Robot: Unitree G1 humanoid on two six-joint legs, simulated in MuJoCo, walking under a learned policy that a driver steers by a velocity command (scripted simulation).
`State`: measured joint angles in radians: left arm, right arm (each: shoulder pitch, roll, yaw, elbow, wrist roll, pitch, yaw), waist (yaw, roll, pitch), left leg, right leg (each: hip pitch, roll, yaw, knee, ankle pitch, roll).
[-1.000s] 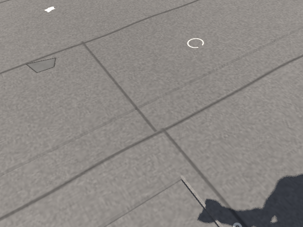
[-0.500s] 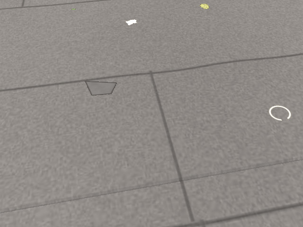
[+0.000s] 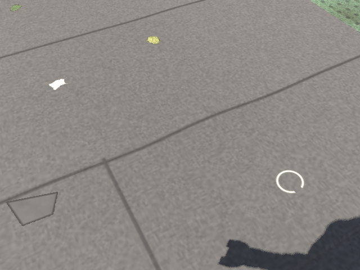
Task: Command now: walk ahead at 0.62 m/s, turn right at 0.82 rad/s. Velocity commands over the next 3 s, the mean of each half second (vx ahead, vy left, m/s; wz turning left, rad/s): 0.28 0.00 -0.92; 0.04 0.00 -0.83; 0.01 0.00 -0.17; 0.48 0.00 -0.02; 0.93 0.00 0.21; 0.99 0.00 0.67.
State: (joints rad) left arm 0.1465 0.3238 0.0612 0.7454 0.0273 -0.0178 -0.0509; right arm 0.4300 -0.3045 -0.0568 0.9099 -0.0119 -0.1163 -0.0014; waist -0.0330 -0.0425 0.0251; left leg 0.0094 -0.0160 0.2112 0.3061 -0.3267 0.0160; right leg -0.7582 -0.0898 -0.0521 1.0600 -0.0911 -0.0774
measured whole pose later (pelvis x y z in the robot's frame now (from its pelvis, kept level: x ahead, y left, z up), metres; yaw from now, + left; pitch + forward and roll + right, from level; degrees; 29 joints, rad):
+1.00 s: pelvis +0.32 +0.06 +0.01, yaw -52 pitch +0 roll -1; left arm 0.20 0.36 0.08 0.71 0.01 0.09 -0.03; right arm 0.21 -0.28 -0.02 0.69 -0.02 0.01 -0.03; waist -0.02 -0.04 0.07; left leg -0.23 0.02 0.05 0.43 -0.19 0.04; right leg -0.43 0.08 0.13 1.05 -0.43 0.06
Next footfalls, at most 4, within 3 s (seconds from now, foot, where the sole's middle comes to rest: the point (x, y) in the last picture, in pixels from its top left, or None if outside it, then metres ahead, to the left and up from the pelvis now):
0.14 right None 0.33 -0.05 -0.77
0.70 left None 0.44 0.08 -0.77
1.16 right None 0.23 -0.02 -0.77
1.48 left None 0.40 0.13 -0.77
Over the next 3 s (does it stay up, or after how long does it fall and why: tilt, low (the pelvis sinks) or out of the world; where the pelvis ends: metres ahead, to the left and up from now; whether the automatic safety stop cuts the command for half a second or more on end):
stays up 0.89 -0.62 0.00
